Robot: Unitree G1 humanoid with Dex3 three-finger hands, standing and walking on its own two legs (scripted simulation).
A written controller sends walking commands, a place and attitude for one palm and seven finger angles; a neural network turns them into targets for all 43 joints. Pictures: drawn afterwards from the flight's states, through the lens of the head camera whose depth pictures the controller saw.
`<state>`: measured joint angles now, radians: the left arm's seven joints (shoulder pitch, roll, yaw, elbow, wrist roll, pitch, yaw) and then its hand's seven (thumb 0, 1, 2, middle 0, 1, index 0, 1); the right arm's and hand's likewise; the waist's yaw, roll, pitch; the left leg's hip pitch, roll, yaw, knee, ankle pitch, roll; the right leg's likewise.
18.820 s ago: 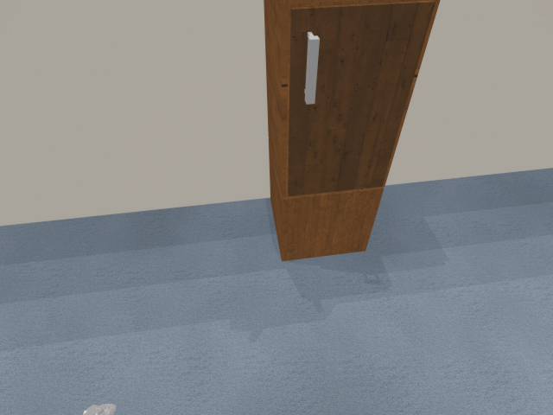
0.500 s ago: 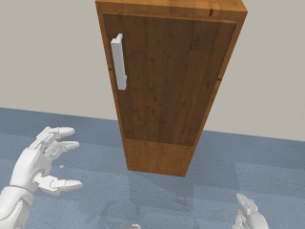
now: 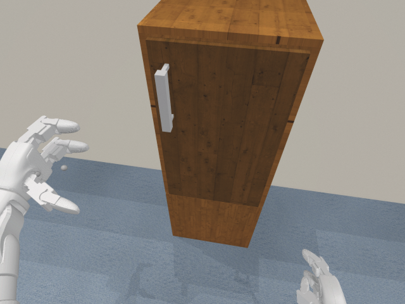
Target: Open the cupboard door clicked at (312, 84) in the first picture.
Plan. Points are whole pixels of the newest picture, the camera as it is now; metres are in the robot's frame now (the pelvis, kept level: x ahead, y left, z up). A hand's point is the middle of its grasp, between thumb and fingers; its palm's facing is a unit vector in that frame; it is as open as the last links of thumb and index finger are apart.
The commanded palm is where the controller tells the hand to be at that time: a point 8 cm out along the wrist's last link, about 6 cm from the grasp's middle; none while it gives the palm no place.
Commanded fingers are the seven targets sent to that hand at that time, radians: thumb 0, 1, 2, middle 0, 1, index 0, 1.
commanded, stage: raise the hand with hooked fingers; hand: left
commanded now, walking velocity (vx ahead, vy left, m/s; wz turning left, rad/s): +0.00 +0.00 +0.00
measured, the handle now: (166, 99) +0.54 +0.15 +0.13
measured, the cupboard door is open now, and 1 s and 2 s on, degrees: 0 0 0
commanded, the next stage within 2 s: move the hooked fingers beside the handle in 0.52 s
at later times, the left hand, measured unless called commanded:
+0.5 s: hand (75, 166) +0.29 +0.25 +0.16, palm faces +0.01 -1.00 -0.05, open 14.0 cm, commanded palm +0.26 +0.30 +0.16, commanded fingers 0.00 -0.50 0.30 -0.30 -1.20 -0.30 -1.20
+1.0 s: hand (99, 148) +0.34 +0.23 +0.15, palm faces -0.05 -1.00 -0.01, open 14.0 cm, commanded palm +0.32 +0.29 +0.15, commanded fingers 0.00 -0.50 0.30 -0.30 -1.20 -0.30 -1.20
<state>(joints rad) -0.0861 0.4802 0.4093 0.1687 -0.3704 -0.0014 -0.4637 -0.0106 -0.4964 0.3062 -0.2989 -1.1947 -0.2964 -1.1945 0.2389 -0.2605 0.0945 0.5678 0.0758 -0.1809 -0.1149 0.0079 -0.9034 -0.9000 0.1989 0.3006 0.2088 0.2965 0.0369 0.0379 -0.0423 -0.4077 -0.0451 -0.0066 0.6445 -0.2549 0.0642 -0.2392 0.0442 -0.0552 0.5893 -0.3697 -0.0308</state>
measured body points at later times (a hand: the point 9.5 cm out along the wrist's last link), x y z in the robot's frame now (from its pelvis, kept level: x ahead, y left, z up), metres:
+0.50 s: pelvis +0.00 -0.02 +0.00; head -0.02 -0.03 +0.45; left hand +0.28 +0.31 +0.16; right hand +0.17 -0.26 -0.07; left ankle +0.05 +0.07 -0.72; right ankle -0.04 -0.10 -0.72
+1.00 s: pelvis +0.00 -0.02 +0.00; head +0.00 -0.03 +0.45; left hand +0.34 +0.29 +0.15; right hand +0.16 -0.26 -0.08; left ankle +0.05 +0.07 -0.72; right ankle -0.04 -0.10 -0.72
